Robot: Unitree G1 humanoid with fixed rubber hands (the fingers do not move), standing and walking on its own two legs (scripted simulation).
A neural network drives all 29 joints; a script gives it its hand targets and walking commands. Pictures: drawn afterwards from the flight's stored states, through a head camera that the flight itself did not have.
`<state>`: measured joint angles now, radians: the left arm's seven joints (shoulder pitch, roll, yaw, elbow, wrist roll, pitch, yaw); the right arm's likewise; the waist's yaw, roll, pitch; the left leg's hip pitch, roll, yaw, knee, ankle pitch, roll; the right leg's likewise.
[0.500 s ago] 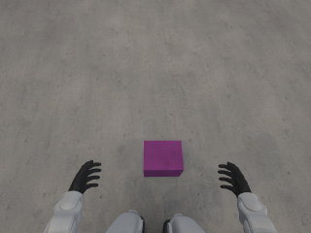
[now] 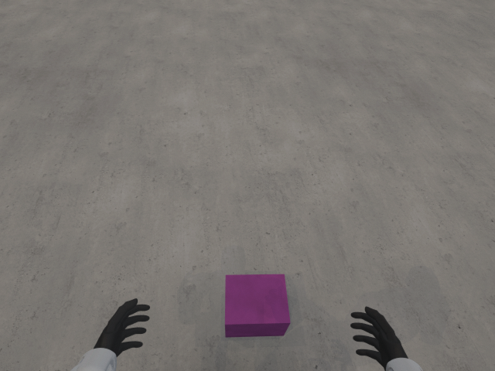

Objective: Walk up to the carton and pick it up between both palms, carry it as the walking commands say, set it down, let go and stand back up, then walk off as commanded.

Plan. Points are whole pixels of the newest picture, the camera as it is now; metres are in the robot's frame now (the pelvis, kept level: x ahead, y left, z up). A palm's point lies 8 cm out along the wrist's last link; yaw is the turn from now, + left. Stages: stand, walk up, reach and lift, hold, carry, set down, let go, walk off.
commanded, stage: let go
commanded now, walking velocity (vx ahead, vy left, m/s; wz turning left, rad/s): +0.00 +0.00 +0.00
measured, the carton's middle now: (254, 305) +0.44 -0.04 -0.68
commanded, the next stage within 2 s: stand in 0.04 s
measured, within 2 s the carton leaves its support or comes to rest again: neither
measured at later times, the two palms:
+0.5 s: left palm out of the picture +0.09 +0.29 -0.09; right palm out of the picture +0.11 -0.28 -0.07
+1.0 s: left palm out of the picture -0.02 +0.28 -0.12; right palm out of the picture +0.02 -0.29 -0.11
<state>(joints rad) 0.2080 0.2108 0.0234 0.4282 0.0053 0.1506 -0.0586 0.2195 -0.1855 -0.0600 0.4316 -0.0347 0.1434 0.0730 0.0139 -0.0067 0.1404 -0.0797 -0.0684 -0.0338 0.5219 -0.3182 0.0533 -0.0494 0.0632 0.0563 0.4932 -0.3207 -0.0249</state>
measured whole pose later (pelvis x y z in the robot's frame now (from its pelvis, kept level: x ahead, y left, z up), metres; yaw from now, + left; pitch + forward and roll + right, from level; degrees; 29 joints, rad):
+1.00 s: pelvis -0.05 -0.01 +0.00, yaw +1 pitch -4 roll +0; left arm 0.35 0.33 0.03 0.95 0.03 -0.04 0.00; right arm 0.28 -0.30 -0.05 0.96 -0.03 -0.04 0.00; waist 0.00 -0.01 -0.08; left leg -0.21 -0.06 -0.04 0.51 -0.22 0.04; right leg -0.19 0.07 0.04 0.50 -0.24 -0.04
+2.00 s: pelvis -0.05 -0.03 +0.01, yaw +1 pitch -4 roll +0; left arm 0.15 0.34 0.01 1.13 0.01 -0.04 0.00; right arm 0.18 -0.29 -0.02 1.09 -0.01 -0.04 -0.01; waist 0.00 -0.02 0.02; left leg -0.17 -0.04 -0.07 0.41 -0.17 0.02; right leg -0.13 0.08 0.03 0.37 -0.17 -0.06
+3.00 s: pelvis +0.27 +0.03 -0.01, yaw +29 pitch +0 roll -1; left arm 0.15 0.17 0.02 0.98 0.03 -0.10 0.01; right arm 0.25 -0.25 -0.09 1.03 -0.02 -0.01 0.00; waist -0.01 0.08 0.06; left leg -0.51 0.06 0.02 1.37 -0.44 0.00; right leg -0.21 -0.06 -0.23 0.62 -0.40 0.00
